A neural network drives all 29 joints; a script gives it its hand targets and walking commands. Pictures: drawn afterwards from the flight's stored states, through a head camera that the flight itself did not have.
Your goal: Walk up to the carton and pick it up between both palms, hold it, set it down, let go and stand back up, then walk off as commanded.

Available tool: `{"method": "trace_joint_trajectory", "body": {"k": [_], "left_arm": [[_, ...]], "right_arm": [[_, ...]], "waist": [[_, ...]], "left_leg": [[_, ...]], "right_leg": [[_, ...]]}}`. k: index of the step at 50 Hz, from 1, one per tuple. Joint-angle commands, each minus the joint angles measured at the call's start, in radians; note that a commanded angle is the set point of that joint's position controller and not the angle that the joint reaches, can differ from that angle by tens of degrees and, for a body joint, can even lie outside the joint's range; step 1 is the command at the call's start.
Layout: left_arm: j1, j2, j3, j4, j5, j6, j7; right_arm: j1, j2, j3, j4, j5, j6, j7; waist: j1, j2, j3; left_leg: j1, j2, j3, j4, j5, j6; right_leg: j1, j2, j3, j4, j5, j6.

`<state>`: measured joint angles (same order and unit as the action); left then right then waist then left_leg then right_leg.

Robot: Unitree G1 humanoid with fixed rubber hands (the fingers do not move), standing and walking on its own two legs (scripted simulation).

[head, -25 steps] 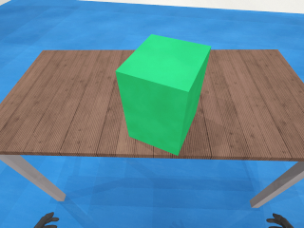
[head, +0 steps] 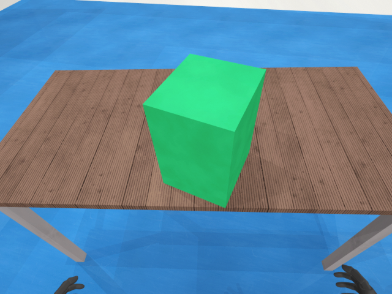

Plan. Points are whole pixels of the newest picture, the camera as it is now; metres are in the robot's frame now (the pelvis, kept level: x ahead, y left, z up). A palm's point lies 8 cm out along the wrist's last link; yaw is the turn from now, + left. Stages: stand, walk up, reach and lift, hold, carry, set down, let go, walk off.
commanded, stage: walk up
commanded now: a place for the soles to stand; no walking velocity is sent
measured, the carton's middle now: (208, 133) +0.47 +0.00 +0.05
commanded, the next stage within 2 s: reach and lift in 1.58 s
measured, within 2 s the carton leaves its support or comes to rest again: neither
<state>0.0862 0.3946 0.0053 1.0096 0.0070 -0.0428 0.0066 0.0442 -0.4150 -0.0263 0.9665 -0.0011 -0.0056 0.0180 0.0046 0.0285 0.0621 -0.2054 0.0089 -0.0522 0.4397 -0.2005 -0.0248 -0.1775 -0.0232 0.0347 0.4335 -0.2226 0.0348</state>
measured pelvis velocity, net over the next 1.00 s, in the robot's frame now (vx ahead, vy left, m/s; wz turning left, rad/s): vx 0.03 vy -0.01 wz -0.05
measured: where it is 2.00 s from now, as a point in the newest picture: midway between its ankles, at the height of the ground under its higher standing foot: outside the picture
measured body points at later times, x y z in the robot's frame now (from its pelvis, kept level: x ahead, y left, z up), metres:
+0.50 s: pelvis +0.02 +0.00 +0.00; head +0.03 +0.00 +0.45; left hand +0.14 +0.32 -0.11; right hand +0.13 -0.32 -0.11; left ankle +0.02 +0.14 -0.74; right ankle +0.01 -0.14 -0.74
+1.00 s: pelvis +0.03 -0.01 +0.00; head +0.04 -0.01 +0.45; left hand +0.17 +0.30 -0.10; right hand +0.13 -0.33 -0.11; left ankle +0.02 +0.14 -0.74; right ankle +0.01 -0.14 -0.74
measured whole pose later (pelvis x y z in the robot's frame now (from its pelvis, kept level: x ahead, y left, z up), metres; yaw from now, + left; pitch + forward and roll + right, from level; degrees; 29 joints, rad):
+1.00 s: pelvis +0.03 -0.01 +0.00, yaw -3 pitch -2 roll +0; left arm 0.06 0.39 0.02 1.03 0.01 -0.03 0.01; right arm 0.08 -0.40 -0.03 1.02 -0.01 -0.01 0.00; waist -0.01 0.01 0.05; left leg -0.11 0.03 -0.01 0.37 -0.23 -0.04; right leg -0.11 -0.01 0.07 0.39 -0.24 0.02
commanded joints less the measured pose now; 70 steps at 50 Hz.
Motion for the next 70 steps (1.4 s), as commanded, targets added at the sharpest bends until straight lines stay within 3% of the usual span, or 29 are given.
{"method": "trace_joint_trajectory", "body": {"k": [1, 2, 3, 7, 11, 13, 14, 18, 19, 20, 22, 25, 28, 30, 31, 32, 33, 37, 38, 46, 47, 48, 51, 57, 60, 62, 66, 68, 70], "left_arm": [[-0.056, 0.196, 0.032, -0.038, -0.002, -0.009, 0.003], [-0.045, 0.204, 0.033, -0.033, -0.001, -0.01, 0.003], [-0.033, 0.201, 0.038, -0.036, -0.008, -0.01, 0.004], [-0.059, 0.191, 0.031, -0.058, -0.01, -0.007, 0.004], [-0.032, 0.18, 0.034, -0.027, 0.004, 0.004, 0.0], [-0.045, 0.202, 0.042, -0.02, 0.009, 0.002, 0.0], [-0.058, 0.183, 0.034, -0.018, 0.005, 0.002, -0.003], [0.008, 0.19, 0.03, -0.01, 0.008, 0.003, -0.001], [-0.042, 0.188, 0.036, -0.008, 0.009, 0.0, -0.001], [-0.026, 0.191, 0.035, -0.002, 0.0, -0.005, -0.001], [-0.041, 0.177, 0.028, -0.004, -0.001, -0.001, 0.003], [-0.016, 0.173, 0.03, -0.01, -0.005, -0.002, 0.002], [-0.031, 0.197, 0.038, -0.009, 0.002, -0.001, 0.006], [-0.064, 0.185, 0.037, -0.017, 0.003, -0.003, 0.008], [-0.038, 0.194, 0.04, -0.019, 0.0, 0.0, 0.01], [-0.025, 0.188, 0.032, -0.009, -0.003, 0.003, 0.009], [-0.031, 0.186, 0.036, -0.014, 0.0, 0.001, 0.011], [-0.049, 0.189, 0.034, -0.017, 0.005, 0.001, 0.01], [-0.061, 0.168, 0.038, -0.018, 0.002, 0.005, 0.012], [-0.055, 0.191, 0.045, -0.024, 0.006, 0.003, 0.006], [-0.042, 0.191, 0.041, -0.029, 0.004, 0.008, 0.008], [-0.048, 0.178, 0.038, -0.026, 0.0, 0.01, 0.004], [-0.065, 0.189, 0.038, -0.037, 0.004, 0.011, 0.005], [-0.051, 0.179, 0.043, -0.036, 0.01, 0.007, -0.002], [-0.034, 0.184, 0.042, -0.024, 0.005, 0.01, 0.001], [-0.029, 0.196, 0.047, -0.041, 0.01, 0.006, -0.001], [-0.029, 0.206, 0.043, -0.028, 0.007, 0.009, 0.002], [-0.013, 0.204, 0.045, -0.037, 0.003, 0.004, 0.002], [-0.048, 0.194, 0.048, -0.05, 0.004, 0.007, 0.001]], "right_arm": [[-0.04, -0.146, -0.029, 0.007, -0.003, -0.007, -0.004], [-0.036, -0.146, -0.032, -0.004, -0.003, -0.008, -0.004], [-0.033, -0.158, -0.033, -0.002, -0.009, -0.014, -0.005], [-0.038, -0.147, -0.025, 0.023, -0.008, -0.015, -0.01], [-0.037, -0.176, -0.035, 0.024, -0.014, -0.016, -0.01], [-0.012, -0.157, -0.022, 0.041, -0.014, -0.021, -0.011], [0.001, -0.173, -0.029, 0.039, -0.016, -0.022, -0.009], [-0.029, -0.17, -0.034, 0.03, -0.012, -0.03, -0.013], [-0.022, -0.146, -0.029, 0.022, -0.011, -0.03, -0.014], [-0.022, -0.149, -0.024, 0.029, -0.011, -0.032, -0.014], [-0.007, -0.156, -0.035, 0.029, -0.013, -0.037, -0.014], [0.003, -0.157, -0.036, 0.031, -0.011, -0.031, -0.019], [0.038, -0.166, -0.037, 0.042, -0.005, -0.02, -0.021], [0.016, -0.151, -0.033, 0.034, -0.002, -0.02, -0.024], [-0.01, -0.158, -0.03, 0.013, -0.003, -0.019, -0.02], [-0.012, -0.165, -0.035, 0.025, -0.006, -0.019, -0.024], [-0.004, -0.157, -0.033, 0.017, -0.005, -0.019, -0.023], [0.01, -0.151, -0.041, 0.012, -0.008, -0.018, -0.021], [-0.005, -0.156, -0.034, 0.004, -0.013, -0.017, -0.02], [0.009, -0.152, -0.034, 0.001, -0.007, -0.014, -0.022], [0.001, -0.147, -0.036, 0.009, -0.012, -0.013, -0.021], [-0.013, -0.167, -0.042, -0.004, -0.01, -0.014, -0.02], [0.02, -0.153, -0.038, 0.023, -0.016, -0.012, -0.027], [0.009, -0.145, -0.034, -0.011, -0.016, -0.019, -0.022], [0.013, -0.158, -0.039, -0.005, -0.02, -0.023, -0.018], [0.032, -0.153, -0.043, -0.006, -0.016, -0.023, -0.02], [0.012, -0.168, -0.039, 0.002, -0.016, -0.022, -0.017], [0.038, -0.159, -0.046, -0.007, -0.016, -0.022, -0.016], [0.04, -0.167, -0.048, -0.002, -0.014, -0.015, -0.018]], "waist": [[-0.012, -0.042, -0.037], [-0.014, -0.063, -0.098], [0.002, 0.005, -0.129], [-0.006, -0.026, -0.17], [-0.003, -0.008, -0.13], [-0.006, -0.069, -0.113], [-0.015, -0.018, -0.091], [0.013, 0.021, -0.071], [-0.003, -0.038, -0.062], [-0.003, 0.016, -0.062], [-0.008, -0.021, -0.091], [-0.012, 0.009, -0.115], [-0.018, -0.05, -0.124], [-0.03, -0.046, -0.141], [-0.008, -0.048, -0.111], [-0.012, -0.006, -0.123], [-0.011, -0.045, -0.122], [-0.027, -0.037, -0.107], [-0.017, -0.074, -0.101], [-0.014, -0.035, -0.119], [-0.006, -0.077, -0.123], [-0.019, -0.003, -0.117], [-0.018, 0.014, -0.008], [-0.008, -0.034, -0.06], [-0.011, -0.01, -0.055], [-0.013, -0.05, -0.105], [-0.021, -0.01, -0.082], [-0.011, -0.072, -0.125], [-0.023, -0.02, -0.079]], "left_leg": [[0.031, 0.069, -0.052, -0.075, 0.033, 0.044], [0.078, 0.078, -0.067, -0.099, 0.068, 0.046], [0.072, 0.089, -0.064, -0.075, 0.099, 0.046], [0.086, 0.098, -0.074, -0.103, 0.146, 0.058], [0.053, 0.083, -0.072, -0.125, -0.044, 0.061], [0.02, 0.095, -0.066, -0.12, -0.058, 0.059], [0.016, 0.083, -0.079, -0.139, -0.085, 0.053], [0.016, 0.091, -0.075, -0.138, -0.042, 0.063], [0.02, 0.098, -0.071, -0.137, 0.007, 0.059], [0.039, 0.099, -0.068, -0.121, 0.073, 0.056], [0.075, 0.097, -0.064, -0.115, 0.159, 0.048], [0.12, 0.09, -0.022, -0.071, 0.243, 0.051], [0.135, 0.085, -0.01, -0.058, 0.244, 0.048], [0.142, 0.104, -0.024, -0.083, 0.229, 0.06], [0.136, 0.106, -0.023, -0.084, 0.261, 0.045], [0.161, 0.1, -0.015, -0.067, 0.253, 0.055], [0.139, 0.102, -0.019, -0.064, 0.255, 0.05], [0.155, 0.1, -0.019, -0.078, 0.239, 0.051], [0.114, 0.103, -0.036, -0.083, 0.254, 0.055], [0.145, 0.105, 0.0, -0.078, 0.244, 0.045], [0.137, 0.103, -0.009, -0.086, 0.201, 0.05], [0.163, 0.094, -0.001, -0.094, 0.152, 0.046], [0.086, 0.091, -0.009, -0.127, 0.079, 0.058], [0.097, 0.093, -0.005, -0.113, 0.05, 0.051], [0.094, 0.115, -0.03, -0.153, 0.028, 0.068], [0.131, 0.114, -0.021, -0.111, 0.075, 0.061], [0.153, 0.108, -0.005, -0.112, 0.15, 0.049], [0.141, 0.108, -0.009, -0.092, 0.151, 0.059], [0.116, 0.098, -0.016, -0.101, 0.139, 0.07]], "right_leg": [[-0.034, -0.096, 0.115, -0.127, 0.055, -0.057], [-0.009, -0.09, 0.092, -0.107, 0.091, -0.057], [0.028, -0.103, 0.098, -0.087, 0.135, -0.057], [0.066, -0.082, 0.077, -0.065, 0.174, -0.065], [0.031, -0.06, 0.082, -0.102, -0.004, -0.057], [0.045, -0.065, 0.083, -0.107, -0.047, -0.07], [0.02, -0.064, 0.106, -0.108, -0.097, -0.069], [0.014, -0.046, 0.071, -0.099, 0.037, -0.067], [0.029, -0.058, 0.074, -0.091, 0.056, -0.068], [0.014, -0.064, 0.082, -0.098, 0.094, -0.071], [0.04, -0.06, 0.069, -0.072, 0.198, -0.06], [0.044, -0.07, 0.082, -0.085, 0.272, -0.058], [0.05, -0.07, 0.068, -0.079, 0.302, -0.048], [0.072, -0.081, 0.089, -0.064, 0.32, -0.067], [0.06, -0.069, 0.066, -0.063, 0.317, -0.055], [0.036, -0.066, 0.065, -0.074, 0.307, -0.053], [0.053, -0.075, 0.068, -0.076, 0.307, -0.053], [0.046, -0.07, 0.077, -0.073, 0.353, -0.065], [0.094, -0.073, 0.067, -0.081, 0.348, -0.063], [0.077, -0.074, 0.073, -0.061, 0.33, -0.059], [0.071, -0.071, 0.08, -0.078, 0.26, -0.064], [0.036, -0.072, 0.093, -0.094, 0.234, -0.058], [-0.002, -0.065, 0.115, -0.105, 0.167, -0.075], [0.019, -0.075, 0.139, -0.126, 0.168, -0.076], [0.008, -0.05, 0.114, -0.106, 0.109, -0.065], [0.015, -0.057, 0.1, -0.094, 0.118, -0.067], [-0.007, -0.053, 0.094, -0.068, 0.237, -0.065], [0.052, -0.064, 0.094, -0.064, 0.262, -0.056], [0.029, -0.058, 0.097, -0.062, 0.245, -0.066]]}}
